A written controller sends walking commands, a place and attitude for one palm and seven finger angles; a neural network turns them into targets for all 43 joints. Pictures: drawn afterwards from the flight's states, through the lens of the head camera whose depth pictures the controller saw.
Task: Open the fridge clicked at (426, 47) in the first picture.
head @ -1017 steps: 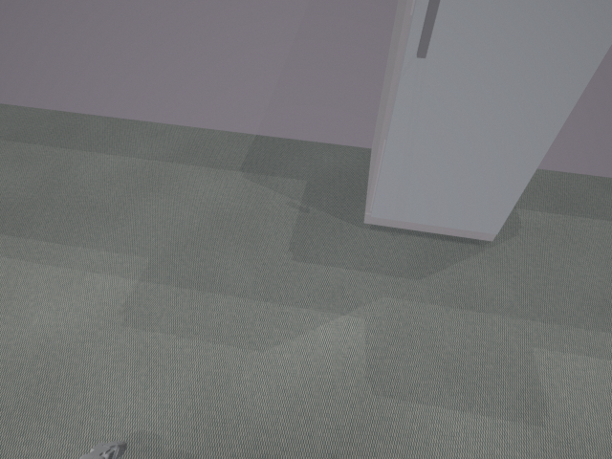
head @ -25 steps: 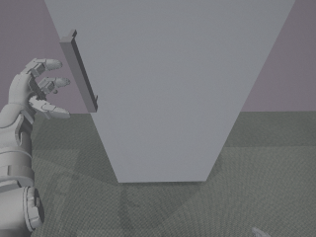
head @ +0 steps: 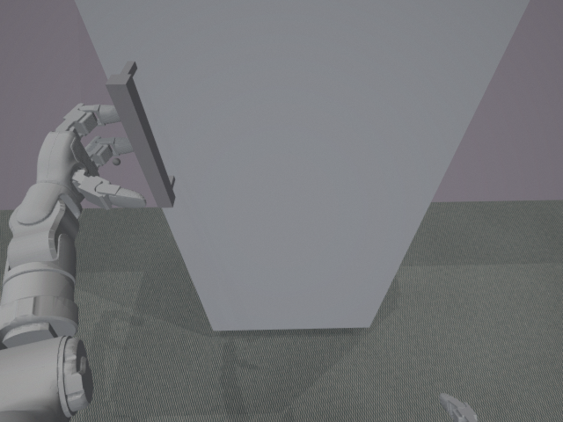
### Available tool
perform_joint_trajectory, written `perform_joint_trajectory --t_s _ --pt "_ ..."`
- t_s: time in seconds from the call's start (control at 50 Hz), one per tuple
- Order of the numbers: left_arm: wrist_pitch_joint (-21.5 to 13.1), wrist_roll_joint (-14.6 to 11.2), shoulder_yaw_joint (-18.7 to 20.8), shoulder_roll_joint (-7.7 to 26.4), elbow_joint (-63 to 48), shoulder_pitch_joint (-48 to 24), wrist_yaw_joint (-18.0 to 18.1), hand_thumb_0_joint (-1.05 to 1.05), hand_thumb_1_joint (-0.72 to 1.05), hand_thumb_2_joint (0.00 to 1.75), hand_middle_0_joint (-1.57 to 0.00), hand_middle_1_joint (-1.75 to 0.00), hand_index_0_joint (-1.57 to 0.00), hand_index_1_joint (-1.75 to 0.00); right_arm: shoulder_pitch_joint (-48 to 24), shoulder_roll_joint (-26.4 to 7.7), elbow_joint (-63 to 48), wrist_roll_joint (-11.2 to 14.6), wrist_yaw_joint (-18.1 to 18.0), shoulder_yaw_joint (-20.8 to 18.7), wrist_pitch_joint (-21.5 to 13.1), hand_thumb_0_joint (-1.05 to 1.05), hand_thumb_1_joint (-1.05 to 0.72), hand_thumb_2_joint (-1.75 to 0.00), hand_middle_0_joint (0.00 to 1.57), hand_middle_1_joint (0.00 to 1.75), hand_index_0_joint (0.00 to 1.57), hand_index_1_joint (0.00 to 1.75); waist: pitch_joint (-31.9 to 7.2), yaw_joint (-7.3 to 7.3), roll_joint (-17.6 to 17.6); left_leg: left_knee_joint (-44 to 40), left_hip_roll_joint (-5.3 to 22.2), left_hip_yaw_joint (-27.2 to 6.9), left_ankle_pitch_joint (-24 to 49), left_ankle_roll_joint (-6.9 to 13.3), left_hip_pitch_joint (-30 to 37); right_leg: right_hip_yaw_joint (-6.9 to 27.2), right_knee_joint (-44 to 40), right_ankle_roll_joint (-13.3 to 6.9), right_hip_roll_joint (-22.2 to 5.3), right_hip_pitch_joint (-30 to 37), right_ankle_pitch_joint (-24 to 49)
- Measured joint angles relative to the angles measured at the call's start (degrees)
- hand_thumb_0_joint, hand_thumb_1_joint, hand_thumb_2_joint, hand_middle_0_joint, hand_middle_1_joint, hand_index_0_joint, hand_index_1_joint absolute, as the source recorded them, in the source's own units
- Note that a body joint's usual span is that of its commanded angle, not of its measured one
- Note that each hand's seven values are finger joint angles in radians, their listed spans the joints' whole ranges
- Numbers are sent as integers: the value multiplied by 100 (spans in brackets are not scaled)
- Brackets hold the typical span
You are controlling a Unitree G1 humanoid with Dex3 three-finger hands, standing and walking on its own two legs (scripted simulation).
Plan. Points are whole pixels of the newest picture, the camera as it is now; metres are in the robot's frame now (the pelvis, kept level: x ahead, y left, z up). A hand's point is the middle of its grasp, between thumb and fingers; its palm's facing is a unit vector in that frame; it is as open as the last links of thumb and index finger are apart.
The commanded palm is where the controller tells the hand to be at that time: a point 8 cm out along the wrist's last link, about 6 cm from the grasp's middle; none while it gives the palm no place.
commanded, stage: feel for the door with the fingertips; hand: left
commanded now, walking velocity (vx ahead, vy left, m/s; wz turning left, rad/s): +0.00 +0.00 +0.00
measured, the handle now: (150, 142) +0.47 +0.22 +0.15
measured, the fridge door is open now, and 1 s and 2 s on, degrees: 0 0 0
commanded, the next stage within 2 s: slide the fingers in behind the handle in 0.36 s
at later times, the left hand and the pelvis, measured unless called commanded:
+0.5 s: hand (119, 154) +0.42 +0.24 +0.17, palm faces +0.05 -1.00 -0.02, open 14.0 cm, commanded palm +0.39 +0.29 +0.16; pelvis -0.01 +0.00 +0.00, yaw +0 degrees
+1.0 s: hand (124, 164) +0.41 +0.23 +0.17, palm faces +0.04 -1.00 +0.01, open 14.0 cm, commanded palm +0.38 +0.28 +0.16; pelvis -0.01 +0.00 +0.00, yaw +0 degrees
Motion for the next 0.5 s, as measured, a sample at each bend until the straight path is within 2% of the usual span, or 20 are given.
perform_joint_trajectory --t_s 0.08,0.16,0.32,0.44,0.5 --pt "79 -89 -15 13 198 -128 -114 -1 -50 30 -30 -120 -30 -120 0 -15 71 26 -5 8 47 1 -91 -89 20 30 20 30 -60 -5 -19 -10 -16 -12 -5 3 14 -10 19 7 -17 8 -26" --pt "210 20 -28 69 374 -186 -48 -1 -50 30 -30 -120 -30 -120 -15 -34 33 24 9 -4 82 1 -91 -89 20 30 20 30 -53 -46 -26 9 -23 -10 -1 6 -26 -6 44 6 -24 -36 -26" --pt "-125 53 24 26 450 -318 30 -1 -50 30 -30 -120 -30 -120 9 -22 69 -13 -1 5 77 1 -91 -89 20 30 20 30 28 -67 -79 36 -15 -4 15 9 -70 3 45 3 -16 -72 10" --pt "-129 147 37 208 829 -573 -16 -1 -50 30 -30 -120 -30 -120 73 -31 98 -15 5 10 87 1 -91 -89 20 30 20 30 -1 -137 -70 64 -16 -1 24 14 -152 8 51 3 -17 -147 31" --pt "-153 95 10 217 835 -544 -55 -1 -50 30 -30 -120 -30 -120 145 -50 91 -11 19 -12 96 1 -91 -89 20 30 20 30 -24 -133 -36 56 -22 19 28 23 -161 29 48 11 -21 -165 42"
